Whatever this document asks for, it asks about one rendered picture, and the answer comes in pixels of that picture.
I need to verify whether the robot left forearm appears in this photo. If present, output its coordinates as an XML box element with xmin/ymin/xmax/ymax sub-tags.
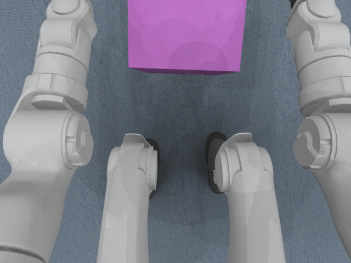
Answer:
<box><xmin>3</xmin><ymin>0</ymin><xmax>98</xmax><ymax>162</ymax></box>

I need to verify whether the robot right forearm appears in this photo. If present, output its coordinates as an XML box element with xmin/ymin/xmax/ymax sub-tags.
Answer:
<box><xmin>286</xmin><ymin>0</ymin><xmax>351</xmax><ymax>117</ymax></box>

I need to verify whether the robot right upper arm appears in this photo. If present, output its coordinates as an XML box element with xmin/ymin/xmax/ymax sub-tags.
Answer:
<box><xmin>293</xmin><ymin>113</ymin><xmax>351</xmax><ymax>260</ymax></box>

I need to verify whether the carton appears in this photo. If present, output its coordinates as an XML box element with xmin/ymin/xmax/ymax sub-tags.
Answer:
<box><xmin>128</xmin><ymin>0</ymin><xmax>247</xmax><ymax>75</ymax></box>

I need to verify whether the left robot foot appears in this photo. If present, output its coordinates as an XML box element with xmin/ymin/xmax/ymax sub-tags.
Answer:
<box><xmin>145</xmin><ymin>139</ymin><xmax>160</xmax><ymax>199</ymax></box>

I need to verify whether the robot left upper arm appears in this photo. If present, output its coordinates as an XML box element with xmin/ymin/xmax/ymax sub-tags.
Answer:
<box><xmin>0</xmin><ymin>109</ymin><xmax>94</xmax><ymax>263</ymax></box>

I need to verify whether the left robot shin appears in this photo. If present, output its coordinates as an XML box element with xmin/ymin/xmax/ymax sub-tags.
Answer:
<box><xmin>107</xmin><ymin>133</ymin><xmax>152</xmax><ymax>192</ymax></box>

